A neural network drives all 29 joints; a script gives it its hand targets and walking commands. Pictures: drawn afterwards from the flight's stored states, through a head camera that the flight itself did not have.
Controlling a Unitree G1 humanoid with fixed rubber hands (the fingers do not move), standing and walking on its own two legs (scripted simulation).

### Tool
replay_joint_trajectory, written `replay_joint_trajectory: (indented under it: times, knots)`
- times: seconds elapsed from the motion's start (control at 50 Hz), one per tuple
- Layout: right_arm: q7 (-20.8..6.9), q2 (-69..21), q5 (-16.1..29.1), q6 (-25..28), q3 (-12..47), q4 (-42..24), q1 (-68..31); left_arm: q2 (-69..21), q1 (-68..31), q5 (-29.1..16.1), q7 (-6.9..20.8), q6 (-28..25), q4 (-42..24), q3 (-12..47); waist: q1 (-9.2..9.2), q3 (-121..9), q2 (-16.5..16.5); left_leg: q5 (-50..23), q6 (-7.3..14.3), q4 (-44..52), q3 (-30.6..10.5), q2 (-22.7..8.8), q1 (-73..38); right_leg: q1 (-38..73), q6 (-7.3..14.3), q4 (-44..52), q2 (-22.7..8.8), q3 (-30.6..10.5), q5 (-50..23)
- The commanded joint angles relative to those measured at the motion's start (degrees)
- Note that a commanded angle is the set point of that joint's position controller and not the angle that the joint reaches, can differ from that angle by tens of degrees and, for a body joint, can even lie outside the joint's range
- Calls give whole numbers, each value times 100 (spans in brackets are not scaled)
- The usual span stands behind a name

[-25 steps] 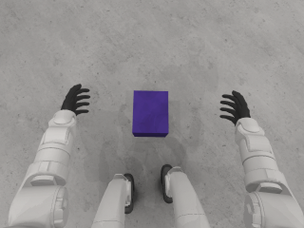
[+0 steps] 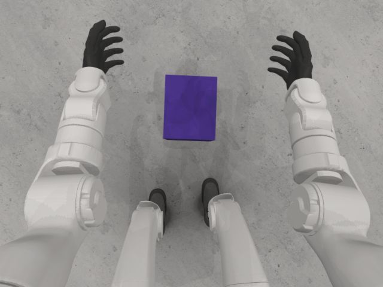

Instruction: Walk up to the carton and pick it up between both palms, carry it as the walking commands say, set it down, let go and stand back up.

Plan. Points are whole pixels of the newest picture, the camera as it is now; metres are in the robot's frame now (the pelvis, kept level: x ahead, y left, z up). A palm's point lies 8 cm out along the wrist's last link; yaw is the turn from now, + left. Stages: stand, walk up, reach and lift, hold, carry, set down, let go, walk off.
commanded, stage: reach and lift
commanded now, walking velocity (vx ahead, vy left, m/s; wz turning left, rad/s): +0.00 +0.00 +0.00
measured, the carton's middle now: (189, 111) +0.49 -0.04 -0.58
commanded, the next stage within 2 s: none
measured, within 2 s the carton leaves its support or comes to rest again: neither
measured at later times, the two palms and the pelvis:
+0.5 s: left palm (117, 82) +0.51 +0.14 -0.21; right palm (270, 89) +0.48 -0.22 -0.22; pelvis -0.02 +0.01 -0.08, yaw +0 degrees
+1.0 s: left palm (134, 96) +0.51 +0.13 -0.37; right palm (250, 100) +0.49 -0.22 -0.37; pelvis -0.04 +0.01 -0.22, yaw +1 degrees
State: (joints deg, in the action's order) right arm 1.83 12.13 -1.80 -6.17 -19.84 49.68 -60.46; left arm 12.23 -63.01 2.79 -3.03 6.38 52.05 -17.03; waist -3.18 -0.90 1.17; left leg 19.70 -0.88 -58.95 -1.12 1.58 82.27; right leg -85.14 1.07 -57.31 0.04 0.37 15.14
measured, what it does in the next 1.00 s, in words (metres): lowers itself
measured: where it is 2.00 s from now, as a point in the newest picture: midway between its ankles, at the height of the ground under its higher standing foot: (184, 216)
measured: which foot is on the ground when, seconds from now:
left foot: down 0.00-1.00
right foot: down 0.00-1.00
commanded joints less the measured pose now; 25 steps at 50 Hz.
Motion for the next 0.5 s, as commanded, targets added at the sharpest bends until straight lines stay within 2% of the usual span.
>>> replay_joint_trajectory:
  times: [0.0, 0.06, 0.14, 0.26, 0.34, 0.48]
  knots:
    - [-30, 499, -131, 145, -158, -623, -1063, 467, -1152, 100, -23, -150, -662, -113, -108, -6189, -69, -2123, -169, 332, 181, 404, -1632, 4732, -270, -82, 273, -119, -3449]
    - [-77, 465, -249, 183, -281, -776, -1012, 393, -1095, 200, -25, -186, -827, -160, -128, -6358, -11, -2474, -204, 271, 173, 380, -1641, 4659, -274, -126, 287, -104, -3726]
    - [-160, 422, -339, 205, -385, -870, -1055, 263, -1144, 283, -25, -193, -976, -162, -122, -6203, 104, -2552, -247, 166, 158, 333, -1658, 4171, -293, -178, 311, -32, -3510]
    - [-203, 330, -437, 215, -492, -434, -1221, 29, -1322, 368, -62, -148, -674, -183, -95, -5372, 146, -1747, -302, -310, 172, 320, -956, 2771, -351, -629, 342, 87, -2371]
    - [-145, 423, -480, 213, -572, -222, -1369, 21, -1482, 382, -133, -95, -529, -211, -133, -5329, 160, -1248, -341, -882, 209, 358, -553, 1972, -364, -1174, 369, 167, -1729]
    - [27, 747, -181, 141, -350, -440, -1839, 310, -1985, 143, -300, -4, -741, -38, -128, -6248, 104, -879, -362, -1995, 391, 481, -108, 1676, -387, -2212, 396, 208, -1405]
